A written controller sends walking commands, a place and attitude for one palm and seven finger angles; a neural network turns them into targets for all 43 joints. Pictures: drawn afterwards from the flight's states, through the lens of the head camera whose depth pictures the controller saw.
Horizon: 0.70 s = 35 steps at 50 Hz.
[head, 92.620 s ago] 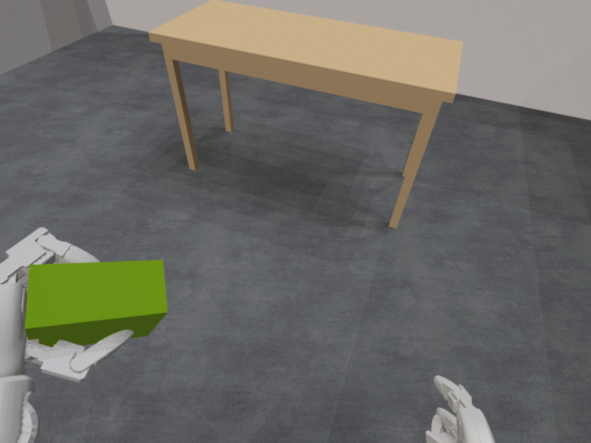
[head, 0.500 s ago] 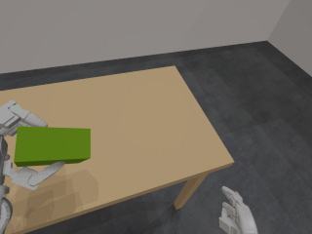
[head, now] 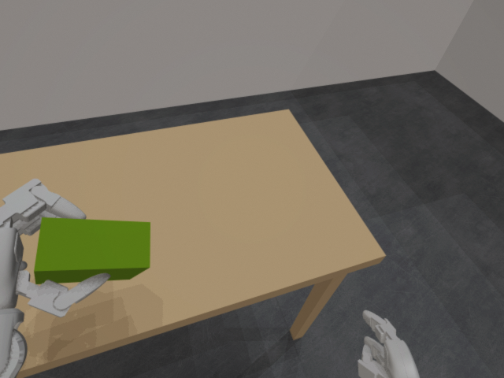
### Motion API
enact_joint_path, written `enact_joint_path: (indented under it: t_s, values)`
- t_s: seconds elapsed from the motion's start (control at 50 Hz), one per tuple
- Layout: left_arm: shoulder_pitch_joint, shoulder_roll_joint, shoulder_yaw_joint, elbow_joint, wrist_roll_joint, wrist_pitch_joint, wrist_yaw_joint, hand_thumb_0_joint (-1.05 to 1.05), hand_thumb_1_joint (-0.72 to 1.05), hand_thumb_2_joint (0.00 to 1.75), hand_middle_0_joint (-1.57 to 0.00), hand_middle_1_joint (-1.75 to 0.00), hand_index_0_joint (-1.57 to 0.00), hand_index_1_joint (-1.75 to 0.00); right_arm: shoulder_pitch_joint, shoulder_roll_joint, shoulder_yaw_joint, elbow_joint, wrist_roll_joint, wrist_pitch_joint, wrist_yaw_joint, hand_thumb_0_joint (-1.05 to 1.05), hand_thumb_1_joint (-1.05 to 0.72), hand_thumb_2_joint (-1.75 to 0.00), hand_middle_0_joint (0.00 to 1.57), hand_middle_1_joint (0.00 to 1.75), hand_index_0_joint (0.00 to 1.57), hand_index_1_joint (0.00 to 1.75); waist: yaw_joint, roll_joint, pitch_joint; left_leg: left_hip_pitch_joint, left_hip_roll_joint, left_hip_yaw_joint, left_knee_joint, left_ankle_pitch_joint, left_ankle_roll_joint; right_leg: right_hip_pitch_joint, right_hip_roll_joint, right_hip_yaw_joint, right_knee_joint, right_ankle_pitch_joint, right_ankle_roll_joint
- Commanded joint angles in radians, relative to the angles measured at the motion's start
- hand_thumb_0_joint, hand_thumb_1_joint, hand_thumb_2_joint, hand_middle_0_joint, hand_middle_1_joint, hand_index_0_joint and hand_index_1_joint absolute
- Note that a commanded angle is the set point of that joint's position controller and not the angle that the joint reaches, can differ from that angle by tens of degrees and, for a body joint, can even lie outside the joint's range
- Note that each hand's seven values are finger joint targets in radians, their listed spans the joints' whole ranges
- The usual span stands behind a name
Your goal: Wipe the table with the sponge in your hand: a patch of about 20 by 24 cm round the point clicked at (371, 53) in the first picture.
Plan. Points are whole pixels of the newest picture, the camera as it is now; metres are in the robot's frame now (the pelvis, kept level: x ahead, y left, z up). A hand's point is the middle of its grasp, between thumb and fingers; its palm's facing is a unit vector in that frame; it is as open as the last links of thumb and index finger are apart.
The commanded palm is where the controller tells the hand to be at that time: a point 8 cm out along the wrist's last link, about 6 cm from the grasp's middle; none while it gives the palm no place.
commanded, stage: come to a stop and stand still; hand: left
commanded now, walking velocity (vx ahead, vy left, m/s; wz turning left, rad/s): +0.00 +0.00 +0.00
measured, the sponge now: (108, 253) +0.23 +0.21 +0.12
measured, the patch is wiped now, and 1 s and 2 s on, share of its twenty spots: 0.00 0.00 0.00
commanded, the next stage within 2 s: look again from close up in 0.72 s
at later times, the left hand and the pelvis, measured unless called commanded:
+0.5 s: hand (94, 246) +0.23 +0.22 +0.15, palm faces +0.34 -0.86 -0.39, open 10.0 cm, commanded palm +0.17 +0.25 +0.17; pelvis +0.01 -0.03 +0.00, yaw +0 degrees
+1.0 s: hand (90, 241) +0.23 +0.22 +0.15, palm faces +0.33 -0.86 -0.39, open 10.0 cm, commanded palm +0.18 +0.26 +0.17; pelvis +0.02 -0.02 +0.00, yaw +0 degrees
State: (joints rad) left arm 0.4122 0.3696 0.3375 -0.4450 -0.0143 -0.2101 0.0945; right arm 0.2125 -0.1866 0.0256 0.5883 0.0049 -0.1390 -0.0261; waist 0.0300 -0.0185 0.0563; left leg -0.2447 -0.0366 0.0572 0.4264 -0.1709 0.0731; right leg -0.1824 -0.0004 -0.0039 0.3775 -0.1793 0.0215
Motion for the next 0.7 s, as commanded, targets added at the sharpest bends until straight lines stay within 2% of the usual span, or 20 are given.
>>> enact_joint_path:
  t_s: [0.0,0.04,0.06,0.08,0.14,0.16,0.18,0.26,0.28,0.34,0.36,0.38,0.46,0.54,0.56,0.58,0.66,0.68]
  values:
    - [-0.104,0.160,0.103,-0.236,-0.014,-0.080,0.024,0.00,0.10,1.30,-1.20,-1.60,-1.20,-1.60,-0.096,-0.143,-0.057,-0.169,0.005,-0.063,-0.015,0.00,-0.90,-0.90,0.20,0.30,0.20,0.30,-0.013,0.093,-0.140,-0.009,0.141,-0.169,-0.162,-0.158,-0.062,0.064,-0.028,0.048,-0.032,0.004,-0.037]
    - [-0.099,0.165,0.106,-0.249,-0.014,-0.083,0.024,0.00,0.10,1.30,-1.20,-1.60,-1.20,-1.60,-0.095,-0.145,-0.058,-0.167,0.005,-0.067,-0.015,0.00,-0.90,-0.90,0.20,0.30,0.20,0.30,-0.013,0.102,-0.146,-0.004,0.136,-0.162,-0.147,-0.151,-0.057,0.059,-0.033,0.056,-0.038,0.000,-0.040]
    - [-0.093,0.188,0.129,-0.263,-0.012,-0.083,0.029,0.00,0.10,1.30,-1.20,-1.60,-1.20,-1.60,-0.107,-0.144,-0.058,-0.163,0.006,-0.070,-0.017,0.00,-0.90,-0.90,0.20,0.30,0.20,0.30,-0.011,0.110,-0.155,0.009,0.135,-0.165,-0.150,-0.141,-0.060,0.061,-0.031,0.056,-0.036,0.006,-0.039]
    - [-0.079,0.158,0.105,-0.244,-0.016,-0.085,0.025,0.00,0.10,1.30,-1.20,-1.60,-1.20,-1.60,-0.097,-0.145,-0.055,-0.162,0.001,-0.068,-0.016,0.00,-0.90,-0.90,0.20,0.30,0.20,0.30,-0.012,0.098,-0.148,-0.001,0.134,-0.161,-0.149,-0.152,-0.053,0.058,-0.030,0.052,-0.042,-0.003,-0.039]
    - [-0.065,0.173,0.120,-0.252,-0.019,-0.083,0.026,0.00,0.10,1.30,-1.20,-1.60,-1.20,-1.60,-0.091,-0.146,-0.062,-0.162,0.005,-0.071,-0.016,0.00,-0.90,-0.90,0.20,0.30,0.20,0.30,-0.013,0.079,-0.154,0.013,0.125,-0.153,-0.119,-0.114,-0.052,0.048,-0.039,0.073,-0.055,0.008,-0.045]
    - [-0.056,0.187,0.136,-0.243,-0.018,-0.080,0.028,0.00,0.10,1.30,-1.20,-1.60,-1.20,-1.60,-0.098,-0.147,-0.062,-0.155,0.006,-0.073,-0.018,0.00,-0.90,-0.90,0.20,0.30,0.20,0.30,-0.015,0.090,-0.145,0.025,0.123,-0.151,-0.122,-0.107,-0.056,0.027,-0.039,0.076,-0.062,0.002,-0.045]
    - [-0.048,0.164,0.116,-0.228,-0.022,-0.081,0.026,0.00,0.10,1.30,-1.20,-1.60,-1.20,-1.60,-0.092,-0.145,-0.058,-0.155,0.002,-0.070,-0.017,0.00,-0.90,-0.90,0.20,0.30,0.20,0.30,-0.014,0.079,-0.145,0.022,0.124,-0.153,-0.122,-0.109,-0.055,0.027,-0.039,0.072,-0.064,-0.005,-0.045]
    - [-0.040,0.184,0.137,-0.221,-0.026,-0.072,0.027,0.00,0.10,1.30,-1.20,-1.60,-1.20,-1.60,-0.096,-0.147,-0.064,-0.148,0.007,-0.067,-0.021,0.00,-0.90,-0.90,0.20,0.30,0.20,0.30,-0.017,0.071,-0.154,0.047,0.114,-0.142,-0.095,-0.041,-0.054,0.018,-0.047,0.091,-0.078,0.042,-0.049]
    - [-0.029,0.162,0.117,-0.198,-0.032,-0.069,0.024,0.00,0.10,1.30,-1.20,-1.60,-1.20,-1.60,-0.095,-0.145,-0.059,-0.152,0.005,-0.064,-0.022,0.00,-0.90,-0.90,0.20,0.30,0.20,0.30,-0.016,0.052,-0.145,0.048,0.114,-0.139,-0.093,-0.039,-0.052,0.009,-0.048,0.090,-0.087,0.037,-0.046]
    - [-0.040,0.165,0.114,-0.203,-0.035,-0.058,0.024,0.00,0.10,1.30,-1.20,-1.60,-1.20,-1.60,-0.096,-0.148,-0.063,-0.155,0.008,-0.057,-0.024,0.00,-0.90,-0.90,0.20,0.30,0.20,0.30,-0.016,0.032,-0.156,0.062,0.111,-0.134,-0.075,0.001,-0.051,0.012,-0.054,0.103,-0.092,0.069,-0.047]
    - [-0.050,0.174,0.117,-0.223,-0.033,-0.056,0.025,0.00,0.10,1.30,-1.20,-1.60,-1.20,-1.60,-0.108,-0.148,-0.063,-0.151,0.008,-0.059,-0.026,0.00,-0.90,-0.90,0.20,0.30,0.20,0.30,-0.018,0.065,-0.159,0.079,0.110,-0.126,-0.074,0.005,-0.049,0.001,-0.054,0.108,-0.094,0.075,-0.047]
    - [-0.051,0.155,0.101,-0.215,-0.035,-0.056,0.024,0.00,0.10,1.30,-1.20,-1.60,-1.20,-1.60,-0.101,-0.147,-0.061,-0.150,0.007,-0.057,-0.026,0.00,-0.90,-0.90,0.20,0.30,0.20,0.30,-0.019,0.061,-0.155,0.072,0.112,-0.130,-0.079,0.003,-0.051,0.003,-0.053,0.100,-0.092,0.068,-0.047]
    - [-0.073,0.179,0.110,-0.255,-0.033,-0.049,0.030,0.00,0.10,1.30,-1.20,-1.60,-1.20,-1.60,-0.112,-0.147,-0.061,-0.151,0.009,-0.054,-0.028,0.00,-0.90,-0.90,0.20,0.30,0.20,0.30,-0.018,0.076,-0.161,0.082,0.111,-0.132,-0.075,0.028,-0.050,0.008,-0.054,0.105,-0.089,0.089,-0.048]
    - [-0.049,0.178,0.113,-0.259,-0.039,-0.041,0.032,0.00,0.10,1.30,-1.20,-1.60,-1.20,-1.60,-0.108,-0.144,-0.058,-0.160,0.007,-0.046,-0.031,0.00,-0.90,-0.90,0.20,0.30,0.20,0.30,-0.013,0.074,-0.183,0.087,0.115,-0.130,-0.064,0.079,-0.048,0.040,-0.061,0.104,-0.079,0.147,-0.047]
    - [-0.045,0.195,0.130,-0.263,-0.039,-0.039,0.034,0.00,0.10,1.30,-1.20,-1.60,-1.20,-1.60,-0.115,-0.143,-0.060,-0.157,0.008,-0.046,-0.033,0.00,-0.90,-0.90,0.20,0.30,0.20,0.30,-0.014,0.079,-0.183,0.094,0.113,-0.127,-0.065,0.084,-0.048,0.034,-0.059,0.105,-0.079,0.152,-0.047]
    - [-0.039,0.171,0.112,-0.250,-0.043,-0.039,0.032,0.00,0.10,1.30,-1.20,-1.60,-1.20,-1.60,-0.109,-0.142,-0.057,-0.157,0.006,-0.043,-0.032,0.00,-0.90,-0.90,0.20,0.30,0.20,0.30,-0.015,0.079,-0.180,0.089,0.115,-0.129,-0.067,0.084,-0.048,0.038,-0.059,0.099,-0.080,0.149,-0.047]
    - [-0.029,0.178,0.120,-0.242,-0.044,-0.030,0.032,0.00,0.10,1.30,-1.20,-1.60,-1.20,-1.60,-0.113,-0.144,-0.057,-0.157,0.009,-0.036,-0.033,0.00,-0.90,-0.90,0.20,0.30,0.20,0.30,-0.017,0.081,-0.176,0.091,0.118,-0.131,-0.071,0.098,-0.052,0.036,-0.057,0.098,-0.080,0.159,-0.047]
    - [-0.023,0.161,0.107,-0.226,-0.047,-0.028,0.030,0.00,0.10,1.30,-1.20,-1.60,-1.20,-1.60,-0.108,-0.142,-0.054,-0.159,0.006,-0.033,-0.033,0.00,-0.90,-0.90,0.20,0.30,0.20,0.30,-0.016,0.071,-0.173,0.090,0.120,-0.129,-0.073,0.101,-0.050,0.038,-0.056,0.091,-0.082,0.162,-0.045]
